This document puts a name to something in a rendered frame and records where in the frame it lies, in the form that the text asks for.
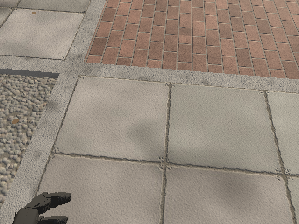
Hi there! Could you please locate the left robot hand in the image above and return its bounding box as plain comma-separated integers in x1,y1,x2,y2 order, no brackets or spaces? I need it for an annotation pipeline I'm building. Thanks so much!
12,192,72,224

